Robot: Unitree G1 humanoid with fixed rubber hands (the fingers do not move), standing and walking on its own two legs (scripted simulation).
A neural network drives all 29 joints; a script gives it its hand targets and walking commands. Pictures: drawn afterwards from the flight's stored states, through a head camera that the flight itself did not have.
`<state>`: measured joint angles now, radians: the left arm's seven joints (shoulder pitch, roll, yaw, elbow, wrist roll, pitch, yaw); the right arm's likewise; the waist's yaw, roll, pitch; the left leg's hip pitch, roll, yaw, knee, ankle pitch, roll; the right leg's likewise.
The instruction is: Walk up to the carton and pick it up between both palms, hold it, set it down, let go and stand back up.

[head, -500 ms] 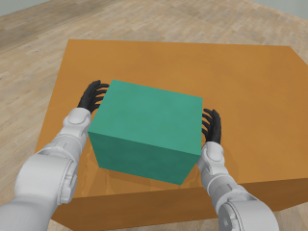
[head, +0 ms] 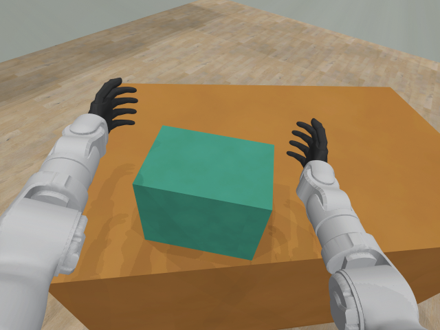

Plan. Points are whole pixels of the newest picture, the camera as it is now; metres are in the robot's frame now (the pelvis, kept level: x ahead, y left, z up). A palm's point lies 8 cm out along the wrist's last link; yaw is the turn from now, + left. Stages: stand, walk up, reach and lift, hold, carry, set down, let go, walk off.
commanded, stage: set down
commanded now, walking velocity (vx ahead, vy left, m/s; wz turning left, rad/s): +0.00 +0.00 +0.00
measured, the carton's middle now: (207, 193) +0.41 -0.01 +0.01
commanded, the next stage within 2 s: none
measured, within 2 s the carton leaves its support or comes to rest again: neither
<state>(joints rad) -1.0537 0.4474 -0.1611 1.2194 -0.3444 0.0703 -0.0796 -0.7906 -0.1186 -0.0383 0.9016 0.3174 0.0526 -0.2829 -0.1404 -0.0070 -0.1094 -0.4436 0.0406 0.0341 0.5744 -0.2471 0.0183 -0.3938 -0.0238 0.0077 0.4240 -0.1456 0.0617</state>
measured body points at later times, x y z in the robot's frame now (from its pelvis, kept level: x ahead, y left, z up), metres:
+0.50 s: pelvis +0.01 -0.02 +0.01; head +0.00 +0.01 +0.46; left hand +0.44 +0.18 +0.14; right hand +0.37 -0.20 +0.11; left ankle +0.02 +0.10 -0.73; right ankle +0.04 -0.16 -0.73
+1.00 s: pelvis +0.00 +0.00 +0.01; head -0.02 +0.02 +0.46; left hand +0.34 +0.23 +0.10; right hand +0.29 -0.19 +0.08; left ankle +0.02 +0.10 -0.73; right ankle +0.04 -0.16 -0.73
